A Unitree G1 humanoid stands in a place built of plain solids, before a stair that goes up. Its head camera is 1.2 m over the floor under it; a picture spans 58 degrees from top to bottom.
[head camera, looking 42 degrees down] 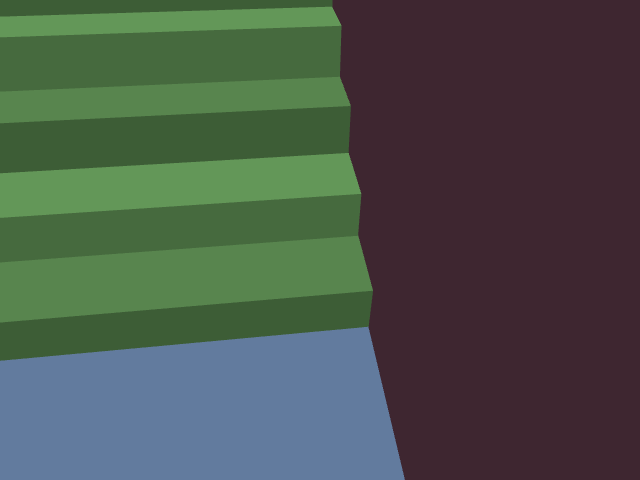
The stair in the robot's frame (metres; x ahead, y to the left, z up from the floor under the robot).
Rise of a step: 0.18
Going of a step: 0.26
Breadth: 1.34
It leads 6 degrees to the left of straight ahead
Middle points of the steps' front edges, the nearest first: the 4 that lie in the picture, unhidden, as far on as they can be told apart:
0.82 0.50 0.18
1.08 0.53 0.37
1.33 0.56 0.55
1.59 0.59 0.73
